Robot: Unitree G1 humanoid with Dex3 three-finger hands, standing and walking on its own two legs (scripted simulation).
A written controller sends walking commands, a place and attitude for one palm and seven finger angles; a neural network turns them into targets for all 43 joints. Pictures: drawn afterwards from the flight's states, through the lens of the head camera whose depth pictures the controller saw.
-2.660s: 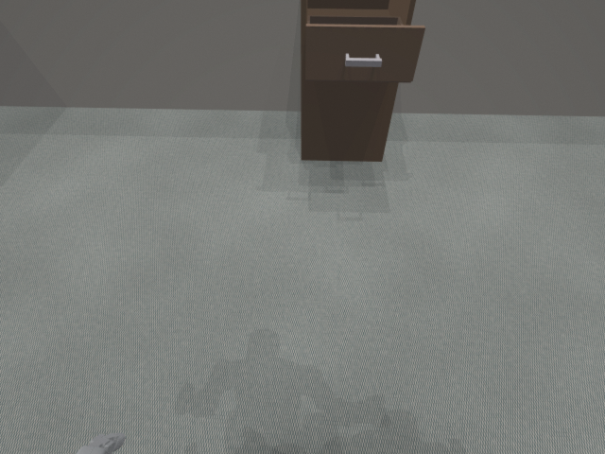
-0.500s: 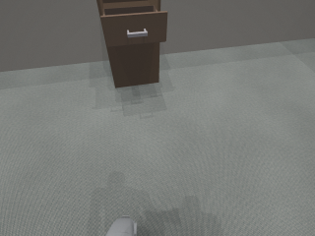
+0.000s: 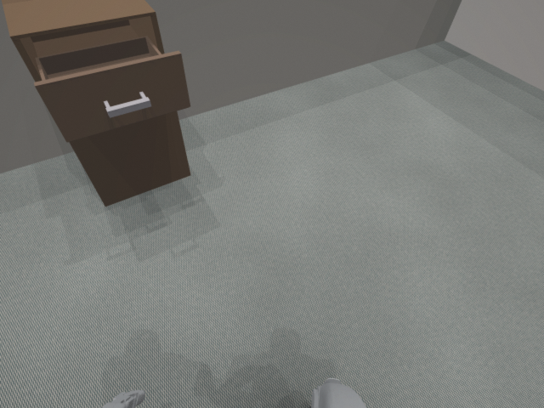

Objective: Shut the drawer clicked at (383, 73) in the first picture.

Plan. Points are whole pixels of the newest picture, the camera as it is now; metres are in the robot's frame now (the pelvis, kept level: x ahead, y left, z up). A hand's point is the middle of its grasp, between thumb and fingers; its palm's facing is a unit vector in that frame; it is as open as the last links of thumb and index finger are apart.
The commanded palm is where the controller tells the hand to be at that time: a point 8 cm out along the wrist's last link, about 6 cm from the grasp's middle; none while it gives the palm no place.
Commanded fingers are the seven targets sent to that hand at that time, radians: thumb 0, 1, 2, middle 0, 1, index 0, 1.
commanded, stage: walk to a spot facing it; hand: left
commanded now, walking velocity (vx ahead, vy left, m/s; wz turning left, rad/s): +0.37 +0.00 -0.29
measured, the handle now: (127, 103) +0.89 +0.43 -0.08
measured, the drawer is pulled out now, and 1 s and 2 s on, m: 0.30 0.30 0.30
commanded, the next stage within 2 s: turn to face it in 0.98 s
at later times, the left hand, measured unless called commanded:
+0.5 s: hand (186, 348) +0.25 +0.16 -0.18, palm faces -0.04 -0.98 -0.21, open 7.2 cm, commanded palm none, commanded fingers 0.00 0.90 0.90 -0.20 -0.30 -0.20 -0.30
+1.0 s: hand (206, 233) +0.51 +0.16 -0.18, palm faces -0.21 -0.97 -0.14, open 7.3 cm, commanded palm none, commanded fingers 0.00 0.90 0.90 -0.20 -0.30 -0.20 -0.30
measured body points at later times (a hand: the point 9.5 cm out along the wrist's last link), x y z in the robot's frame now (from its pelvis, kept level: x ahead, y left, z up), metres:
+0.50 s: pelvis +0.21 -0.03 +0.00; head +0.22 -0.02 +0.45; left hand +0.25 +0.21 -0.16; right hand +0.24 -0.28 -0.15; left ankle +0.32 +0.10 -0.71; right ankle +0.17 -0.12 -0.74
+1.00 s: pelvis +0.42 +0.00 +0.00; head +0.45 +0.01 +0.45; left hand +0.52 +0.21 -0.16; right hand +0.32 -0.19 -0.15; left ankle +0.36 +0.09 -0.74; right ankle +0.50 -0.18 -0.67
